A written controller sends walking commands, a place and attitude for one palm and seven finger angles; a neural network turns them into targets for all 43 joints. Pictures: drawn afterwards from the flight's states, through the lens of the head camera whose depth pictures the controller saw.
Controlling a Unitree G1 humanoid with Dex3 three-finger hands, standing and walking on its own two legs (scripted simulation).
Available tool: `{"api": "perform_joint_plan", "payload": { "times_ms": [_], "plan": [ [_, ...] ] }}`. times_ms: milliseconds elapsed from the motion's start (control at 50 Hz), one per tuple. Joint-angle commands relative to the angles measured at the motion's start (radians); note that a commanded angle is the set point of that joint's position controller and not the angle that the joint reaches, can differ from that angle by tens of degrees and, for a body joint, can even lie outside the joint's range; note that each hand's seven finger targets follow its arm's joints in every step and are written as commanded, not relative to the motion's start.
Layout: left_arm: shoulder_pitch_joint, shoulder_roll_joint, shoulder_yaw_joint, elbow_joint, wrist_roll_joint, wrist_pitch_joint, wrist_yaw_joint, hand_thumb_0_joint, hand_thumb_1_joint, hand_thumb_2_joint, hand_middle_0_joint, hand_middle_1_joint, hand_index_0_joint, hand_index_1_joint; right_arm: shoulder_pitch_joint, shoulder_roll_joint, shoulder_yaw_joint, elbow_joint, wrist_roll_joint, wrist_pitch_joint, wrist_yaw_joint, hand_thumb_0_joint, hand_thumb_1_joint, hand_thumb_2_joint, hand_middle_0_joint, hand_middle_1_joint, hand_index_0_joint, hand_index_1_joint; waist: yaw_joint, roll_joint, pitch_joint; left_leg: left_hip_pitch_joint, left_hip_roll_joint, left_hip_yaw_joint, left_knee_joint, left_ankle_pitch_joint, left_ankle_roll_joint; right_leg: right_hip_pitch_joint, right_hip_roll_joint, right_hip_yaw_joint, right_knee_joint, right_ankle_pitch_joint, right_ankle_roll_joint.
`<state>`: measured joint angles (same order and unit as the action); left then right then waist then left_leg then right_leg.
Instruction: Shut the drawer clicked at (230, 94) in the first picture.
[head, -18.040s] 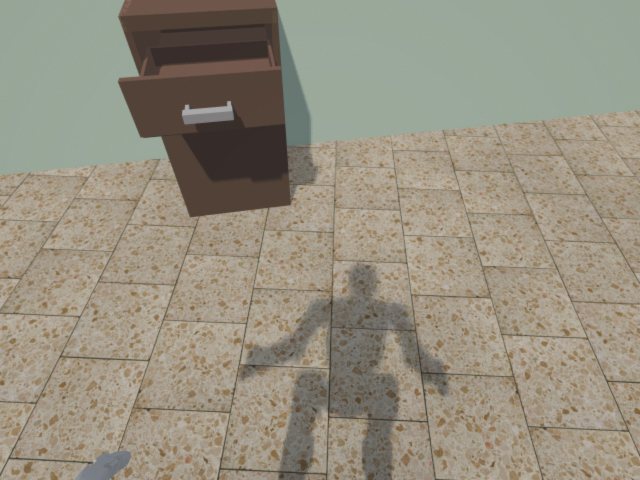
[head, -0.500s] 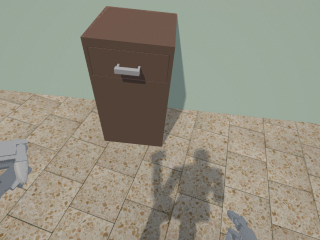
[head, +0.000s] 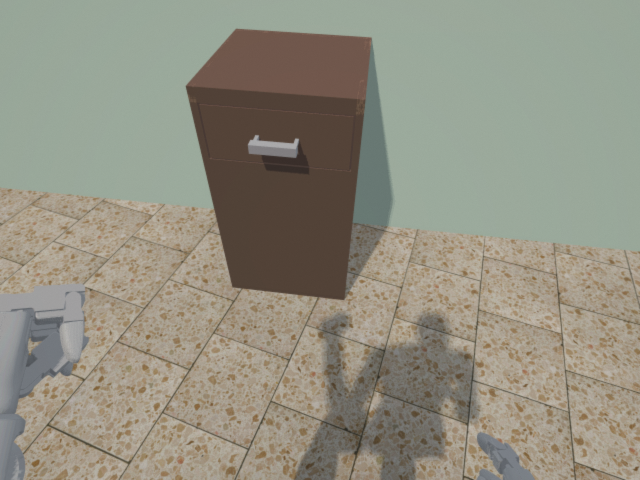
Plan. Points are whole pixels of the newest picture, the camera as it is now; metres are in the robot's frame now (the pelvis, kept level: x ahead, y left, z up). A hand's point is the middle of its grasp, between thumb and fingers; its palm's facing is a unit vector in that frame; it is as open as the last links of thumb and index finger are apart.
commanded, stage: let the arm hang, fingers relaxed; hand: left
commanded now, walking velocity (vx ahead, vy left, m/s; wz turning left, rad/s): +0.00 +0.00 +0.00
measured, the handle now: (274, 144) +0.92 +0.16 -0.07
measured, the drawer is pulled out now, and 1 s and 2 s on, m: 0.00 0.00 0.00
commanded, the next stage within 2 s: look to check the result in 1.06 s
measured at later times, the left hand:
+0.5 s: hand out of the picture -0.01 +0.22 -0.16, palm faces +0.03 -0.96 -0.26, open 4.9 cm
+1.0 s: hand out of the picture +0.02 +0.19 -0.16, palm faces +0.02 -0.98 -0.20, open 7.3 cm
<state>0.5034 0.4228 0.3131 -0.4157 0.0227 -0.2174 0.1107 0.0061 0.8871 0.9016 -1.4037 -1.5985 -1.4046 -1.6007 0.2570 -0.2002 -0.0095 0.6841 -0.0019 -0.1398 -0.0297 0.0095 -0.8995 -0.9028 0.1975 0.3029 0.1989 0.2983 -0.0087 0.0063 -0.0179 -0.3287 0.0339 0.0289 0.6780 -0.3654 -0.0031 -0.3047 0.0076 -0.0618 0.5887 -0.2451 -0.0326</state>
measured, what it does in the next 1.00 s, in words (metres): stands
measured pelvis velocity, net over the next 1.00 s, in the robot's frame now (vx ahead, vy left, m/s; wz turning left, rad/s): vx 0.01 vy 0.02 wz -0.01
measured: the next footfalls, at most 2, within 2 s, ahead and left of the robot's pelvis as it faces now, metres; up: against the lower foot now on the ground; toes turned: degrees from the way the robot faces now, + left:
none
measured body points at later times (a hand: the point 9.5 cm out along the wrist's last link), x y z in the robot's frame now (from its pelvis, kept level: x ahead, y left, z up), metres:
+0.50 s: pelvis +0.00 +0.01 +0.01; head +0.02 +0.01 +0.46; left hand -0.01 +0.27 -0.14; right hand -0.01 -0.22 -0.14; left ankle +0.02 +0.13 -0.73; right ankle +0.03 -0.10 -0.73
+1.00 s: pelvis +0.01 +0.02 +0.02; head +0.01 +0.01 +0.47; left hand +0.02 +0.24 -0.14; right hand -0.01 -0.19 -0.15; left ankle +0.02 +0.13 -0.73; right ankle +0.03 -0.10 -0.73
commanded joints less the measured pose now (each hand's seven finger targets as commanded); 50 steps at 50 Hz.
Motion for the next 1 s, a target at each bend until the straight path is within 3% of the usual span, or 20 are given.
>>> {"api": "perform_joint_plan", "payload": {
  "times_ms": [0, 40, 60, 80, 100, 120, 140, 180, 200, 260, 300, 340, 380, 540, 700, 900, 980],
  "plan": [
    [-0.105, -0.102, -0.187, 0.549, 0.015, 0.214, -0.100, 0.000, 0.900, 0.900, -1.280, -1.470, -1.280, -1.470, 0.062, -0.112, -0.051, 0.022, -0.005, 0.082, 0.047, 0.000, -0.900, -0.900, 0.200, 0.300, 0.200, 0.300, -0.048, -0.156, -0.025, 0.031, 0.032, -0.050, 0.017, 0.079, 0.020, -0.151, -0.209, 0.135, -0.105, -0.018, -0.053],
    [-0.133, -0.112, -0.222, 0.637, 0.012, 0.221, -0.104, 0.000, 0.900, 0.900, -1.200, -1.383, -1.200, -1.383, 0.033, -0.137, -0.043, 0.013, -0.022, 0.096, 0.049, 0.000, -0.900, -0.900, 0.200, 0.300, 0.200, 0.300, -0.024, -0.097, -0.038, 0.012, 0.071, -0.129, -0.093, 0.279, 0.064, -0.080, -0.113, 0.052, 0.020, 0.083, 0.000],
    [-0.139, -0.110, -0.232, 0.686, 0.010, 0.221, -0.104, 0.000, 0.900, 0.900, -1.160, -1.340, -1.160, -1.340, -0.015, -0.154, -0.040, 0.011, -0.030, 0.096, 0.041, 0.000, -0.900, -0.900, 0.200, 0.300, 0.200, 0.300, 0.004, -0.118, -0.029, -0.037, 0.094, -0.135, -0.117, 0.305, 0.076, -0.019, -0.102, 0.060, -0.008, 0.148, 0.014],
    [-0.157, -0.096, -0.235, 0.744, 0.014, 0.218, -0.102, 0.000, 0.900, 0.900, -1.120, -1.297, -1.120, -1.297, -0.042, -0.157, -0.037, 0.013, -0.034, 0.101, 0.034, 0.000, -0.900, -0.900, 0.200, 0.300, 0.200, 0.300, 0.014, -0.189, -0.045, -0.049, 0.072, -0.108, -0.107, 0.250, 0.063, 0.039, -0.118, 0.109, -0.072, 0.180, 0.007],
    [-0.182, -0.071, -0.230, 0.804, 0.013, 0.220, -0.100, 0.000, 0.900, 0.900, -1.080, -1.253, -1.080, -1.253, -0.024, -0.130, -0.035, 0.024, -0.034, 0.110, 0.031, 0.000, -0.900, -0.900, 0.200, 0.300, 0.200, 0.300, 0.001, -0.215, -0.031, -0.026, 0.027, -0.067, -0.079, 0.246, 0.045, 0.042, -0.157, 0.129, -0.094, 0.237, -0.008],
    [-0.209, -0.064, -0.233, 0.866, 0.009, 0.223, -0.098, 0.000, 0.900, 0.900, -1.040, -1.210, -1.040, -1.210, -0.002, -0.118, -0.034, 0.048, -0.032, 0.121, 0.027, 0.000, -0.900, -0.900, 0.200, 0.300, 0.200, 0.300, -0.012, -0.214, -0.023, 0.019, 0.014, -0.050, -0.085, 0.242, 0.036, 0.023, -0.168, 0.138, -0.109, 0.225, -0.023],
    [-0.230, -0.064, -0.240, 0.925, 0.005, 0.228, -0.098, 0.000, 0.900, 0.900, -1.000, -1.167, -1.000, -1.167, 0.003, -0.121, -0.031, 0.073, -0.028, 0.128, 0.027, 0.000, -0.900, -0.900, 0.200, 0.300, 0.200, 0.300, -0.017, -0.129, 0.017, 0.027, 0.027, -0.068, -0.132, 0.233, 0.038, -0.014, -0.147, 0.118, -0.113, 0.129, -0.021],
    [-0.228, -0.084, -0.254, 1.027, -0.004, 0.229, -0.097, 0.000, 0.900, 0.900, -0.920, -1.080, -0.920, -1.080, -0.020, -0.113, -0.019, 0.113, -0.032, 0.128, 0.024, 0.000, -0.900, -0.900, 0.200, 0.300, 0.200, 0.300, 0.007, 0.069, 0.067, -0.020, 0.066, -0.106, -0.244, 0.211, 0.051, 0.015, -0.101, 0.103, -0.117, 0.028, -0.001],
    [-0.206, -0.085, -0.257, 1.077, -0.006, 0.225, -0.095, 0.000, 0.900, 0.900, -0.880, -1.037, -0.880, -1.037, -0.029, -0.110, -0.016, 0.128, -0.030, 0.129, 0.022, 0.000, -0.900, -0.900, 0.200, 0.300, 0.200, 0.300, 0.018, 0.122, 0.059, -0.023, 0.065, -0.104, -0.261, 0.185, 0.050, 0.043, -0.095, 0.109, -0.136, 0.017, -0.002],
    [-0.169, -0.118, -0.249, 1.178, -0.006, 0.213, -0.087, 0.000, 0.900, 0.900, -0.760, -0.907, -0.760, -0.907, 0.008, -0.078, -0.022, 0.173, -0.029, 0.133, 0.014, 0.000, -0.900, -0.900, 0.200, 0.300, 0.200, 0.300, 0.017, 0.161, -0.027, 0.032, 0.065, -0.082, -0.264, 0.144, 0.045, 0.108, -0.099, 0.104, -0.182, 0.039, -0.013],
    [-0.190, -0.107, -0.261, 1.231, -0.008, 0.213, -0.089, 0.000, 0.900, 0.900, -0.680, -0.820, -0.680, -0.820, 0.027, -0.072, -0.022, 0.204, -0.025, 0.141, 0.013, 0.000, -0.900, -0.900, 0.200, 0.300, 0.200, 0.300, 0.010, 0.154, -0.027, 0.039, 0.056, -0.071, -0.276, 0.079, 0.040, 0.109, -0.102, 0.114, -0.219, -0.010, -0.017],
    [-0.205, -0.098, -0.264, 1.272, -0.008, 0.211, -0.089, 0.000, 0.900, 0.900, -0.600, -0.733, -0.600, -0.733, 0.057, -0.073, -0.027, 0.227, -0.022, 0.147, 0.013, 0.000, -0.900, -0.900, 0.200, 0.300, 0.200, 0.300, 0.003, 0.050, 0.005, 0.050, 0.055, -0.070, -0.280, 0.065, 0.039, 0.082, -0.106, 0.115, -0.253, -0.049, -0.021],
    [-0.215, -0.102, -0.269, 1.315, -0.009, 0.212, -0.091, 0.000, 0.900, 0.900, -0.520, -0.647, -0.520, -0.647, 0.086, -0.067, -0.027, 0.259, -0.021, 0.149, 0.012, 0.000, -0.900, -0.900, 0.200, 0.300, 0.200, 0.300, -0.003, 0.001, 0.025, 0.065, 0.058, -0.064, -0.295, 0.052, 0.041, 0.056, -0.109, 0.112, -0.278, -0.089, -0.020],
    [-0.186, -0.120, -0.281, 1.438, -0.012, 0.210, -0.084, 0.000, 0.900, 0.900, -0.200, -0.300, -0.200, -0.300, 0.112, -0.061, -0.024, 0.342, -0.014, 0.140, 0.004, 0.000, -0.900, -0.900, 0.200, 0.300, 0.200, 0.300, 0.002, 0.000, 0.067, 0.098, 0.072, -0.069, -0.342, 0.102, 0.045, 0.049, -0.101, 0.100, -0.271, -0.031, -0.015],
    [-0.173, -0.161, -0.285, 1.494, -0.010, 0.211, -0.077, 0.000, 0.900, 0.900, -0.200, -0.300, -0.200, -0.300, 0.119, -0.025, -0.019, 0.393, -0.016, 0.136, -0.001, 0.000, -0.900, -0.900, 0.200, 0.300, 0.200, 0.300, 0.005, 0.012, 0.105, 0.092, 0.075, -0.064, -0.374, 0.089, 0.043, 0.046, -0.098, 0.095, -0.263, -0.007, -0.007],
    [-0.180, -0.175, -0.280, 1.511, -0.009, 0.204, -0.074, 0.000, 0.900, 0.900, -0.200, -0.300, -0.200, -0.300, 0.125, -0.002, -0.022, 0.416, -0.015, 0.131, -0.005, 0.000, -0.900, -0.900, 0.200, 0.300, 0.200, 0.300, 0.005, 0.026, 0.097, 0.112, 0.073, -0.047, -0.363, 0.157, 0.039, 0.069, -0.102, 0.096, -0.261, 0.048, -0.004],
    [-0.183, -0.175, -0.278, 1.513, -0.010, 0.202, -0.073, 0.000, 0.900, 0.900, -0.200, -0.300, -0.200, -0.300, 0.128, -0.002, -0.024, 0.421, -0.014, 0.128, -0.006, 0.000, -0.900, -0.900, 0.200, 0.300, 0.200, 0.300, 0.005, 0.004, 0.087, 0.129, 0.073, -0.045, -0.358, 0.187, 0.039, 0.077, -0.105, 0.093, -0.259, 0.068, -0.005]
  ]
}}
